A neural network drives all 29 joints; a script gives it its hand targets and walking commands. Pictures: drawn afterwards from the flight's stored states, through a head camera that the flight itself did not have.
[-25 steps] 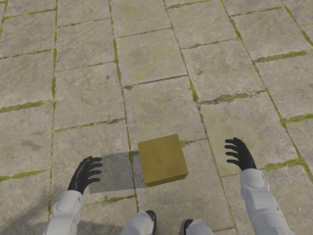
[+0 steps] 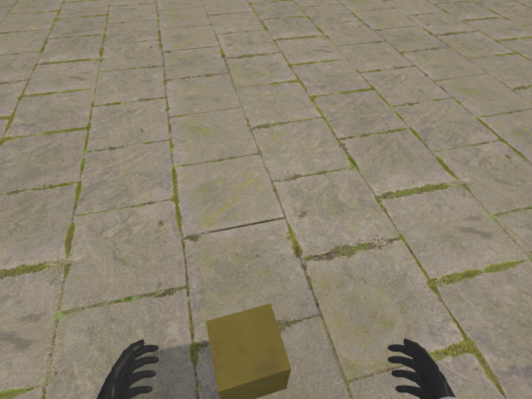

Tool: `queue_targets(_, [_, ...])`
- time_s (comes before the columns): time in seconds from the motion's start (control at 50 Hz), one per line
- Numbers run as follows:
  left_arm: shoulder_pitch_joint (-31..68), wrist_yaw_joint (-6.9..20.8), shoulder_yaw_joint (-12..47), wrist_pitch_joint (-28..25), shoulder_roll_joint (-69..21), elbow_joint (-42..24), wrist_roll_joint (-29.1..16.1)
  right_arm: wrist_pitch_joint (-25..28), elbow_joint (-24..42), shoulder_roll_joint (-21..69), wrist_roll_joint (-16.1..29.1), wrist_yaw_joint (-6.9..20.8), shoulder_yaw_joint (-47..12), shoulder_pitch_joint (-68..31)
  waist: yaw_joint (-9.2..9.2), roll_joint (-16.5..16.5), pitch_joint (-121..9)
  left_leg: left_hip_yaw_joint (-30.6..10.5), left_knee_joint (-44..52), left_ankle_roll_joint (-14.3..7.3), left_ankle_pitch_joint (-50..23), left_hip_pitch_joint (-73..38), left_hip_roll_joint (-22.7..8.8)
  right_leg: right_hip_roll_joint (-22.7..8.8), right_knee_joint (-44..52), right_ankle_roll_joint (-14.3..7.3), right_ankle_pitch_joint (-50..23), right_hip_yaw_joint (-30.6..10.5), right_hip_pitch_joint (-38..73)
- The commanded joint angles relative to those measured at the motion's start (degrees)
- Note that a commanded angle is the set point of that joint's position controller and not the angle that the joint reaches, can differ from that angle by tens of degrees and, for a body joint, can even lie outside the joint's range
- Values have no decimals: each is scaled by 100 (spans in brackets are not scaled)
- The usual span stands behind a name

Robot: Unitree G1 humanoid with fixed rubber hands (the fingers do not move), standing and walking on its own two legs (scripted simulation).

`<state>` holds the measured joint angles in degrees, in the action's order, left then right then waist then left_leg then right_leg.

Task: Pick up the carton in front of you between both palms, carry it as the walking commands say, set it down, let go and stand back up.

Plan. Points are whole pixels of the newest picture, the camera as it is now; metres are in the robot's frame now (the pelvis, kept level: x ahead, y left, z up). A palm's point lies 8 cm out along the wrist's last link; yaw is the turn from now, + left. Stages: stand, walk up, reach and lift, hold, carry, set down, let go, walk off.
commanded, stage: let go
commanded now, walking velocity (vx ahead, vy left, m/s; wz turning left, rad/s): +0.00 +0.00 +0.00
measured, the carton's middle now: (248, 356) +0.38 +0.06 -0.65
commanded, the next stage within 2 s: stand in 0.30 s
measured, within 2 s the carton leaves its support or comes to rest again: neither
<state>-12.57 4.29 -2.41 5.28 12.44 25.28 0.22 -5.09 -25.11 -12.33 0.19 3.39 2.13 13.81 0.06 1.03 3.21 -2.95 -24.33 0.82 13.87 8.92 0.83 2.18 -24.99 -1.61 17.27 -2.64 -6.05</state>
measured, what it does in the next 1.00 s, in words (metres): stands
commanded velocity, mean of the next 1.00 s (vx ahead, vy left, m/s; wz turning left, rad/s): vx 0.00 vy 0.00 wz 0.00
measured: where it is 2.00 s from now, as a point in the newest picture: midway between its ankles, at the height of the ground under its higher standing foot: outside the picture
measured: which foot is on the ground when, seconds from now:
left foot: down 0.00-1.00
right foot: down 0.00-1.00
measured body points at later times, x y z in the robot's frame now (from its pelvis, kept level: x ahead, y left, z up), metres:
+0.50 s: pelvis -0.01 +0.02 -0.01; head +0.00 +0.04 +0.44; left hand +0.15 +0.30 -0.10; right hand +0.13 -0.27 -0.09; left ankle -0.01 +0.13 -0.74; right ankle -0.04 -0.10 -0.74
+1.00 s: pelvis +0.01 +0.03 +0.00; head +0.01 +0.05 +0.45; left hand +0.15 +0.32 -0.11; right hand +0.12 -0.27 -0.10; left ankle -0.01 +0.13 -0.74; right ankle -0.04 -0.10 -0.74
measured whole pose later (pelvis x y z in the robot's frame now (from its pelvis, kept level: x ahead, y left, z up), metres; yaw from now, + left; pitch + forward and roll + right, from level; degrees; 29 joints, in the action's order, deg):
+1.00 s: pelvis +0.01 +0.03 +0.00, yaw -1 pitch -1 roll +0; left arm -9.5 -1.6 -1.0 0.0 20.4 47.2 1.8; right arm 0.1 -48.6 -19.1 -1.8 -1.4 1.3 9.2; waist 0.4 2.1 0.9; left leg -0.6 -26.6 -1.9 15.8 9.6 2.3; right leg 0.3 -25.0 1.1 17.8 -4.2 -6.1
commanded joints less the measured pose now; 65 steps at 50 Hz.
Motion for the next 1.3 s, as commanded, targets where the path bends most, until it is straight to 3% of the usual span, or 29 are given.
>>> queue_targets(0.0, [117, -2, -249, 65, 616, -481, 73, -49, 653, -410, 16, 36, 59, -434, -139, -78, -44, 282, 119, 4, -977, -544, 252, -144, 538, 270, -1212, 25, -382])
queue_targets(0.04, [180, 16, -258, 136, 615, -513, 96, -117, 675, -416, -8, 31, 71, -452, -118, -27, 67, 295, 96, 1, -900, -652, 250, -155, 567, 254, -1056, 23, -466])
queue_targets(0.06, [400, -126, -308, 439, 820, -921, 205, 44, 334, -438, 35, -81, 113, -171, -84, -130, -272, 327, -86, 42, -801, -538, 390, -139, 374, 282, -1591, 29, -192])
queue_targets(0.1, [305, -220, -196, 576, 721, -825, 152, 46, 422, -454, 53, -165, 51, -260, -52, 50, -208, 314, -121, -8, -736, -415, 372, -145, 263, 312, -1748, 14, -215])
queue_targets(0.28, [395, -303, -85, 819, 623, -942, 85, -90, 427, -490, -21, -167, 147, -280, -32, 36, 0, 269, -72, -14, -706, -387, 285, -85, 269, 205, -1265, 96, -274])
queue_targets(0.3, [520, -530, -233, 298, 1225, -178, 149, 111, -354, -1113, -297, -363, 277, -329, -125, 638, 93, -1, -196, 47, -535, 353, -176, -395, 273, 292, -244, -151, -922])
queue_targets(0.32, [383, -589, -258, 68, 1251, -41, 202, 218, -409, -1213, -312, -431, 321, -186, -6, 580, 31, -94, -195, 5, -269, 249, -220, -427, 364, 228, 283, -339, -950])
queue_targets(0.36, [453, -559, -229, -179, 1164, 121, 251, 366, -615, -1223, -353, -424, 308, -238, 63, 135, -36, -225, -53, -49, 370, 422, -283, -443, 321, 157, 725, -458, -1043])
queue_targets(0.42, [421, -489, -221, -374, 1114, 426, 223, 482, -788, -1208, -287, -399, 286, -536, -37, -275, -332, -421, 133, -147, 341, 672, -427, -386, -5, 171, -76, -313, -545])
queue_targets(0.54, [359, -534, -195, -523, 1301, 960, 199, 540, -1188, -1352, -250, -434, 284, -460, 27, -268, -670, -352, -130, -166, -1215, 210, -483, -493, -58, 178, -1191, -398, -322])
queue_targets(0.74, [315, -592, -87, -569, 1469, 1563, 167, 564, -1686, -1594, -221, -501, 199, -453, 27, -183, -671, -400, -79, -199, -2020, -114, -571, -568, -14, 186, -1730, -390, -180])
queue_targets(0.92, [394, -610, -40, -589, 1547, 1851, 157, 587, -1998, -1645, -203, -508, 147, -576, 16, -89, -583, -389, 55, -213, -2005, -249, -580, -628, 151, 165, -1743, -404, -144])
queue_targets(1.28, [470, -585, 0, -631, 1720, 2370, 134, 600, -2587, -1777, -167, -456, 92, -798, 21, -92, -340, -421, 433, -237, -1205, -258, -619, -717, 586, 106, -1251, -520, -163])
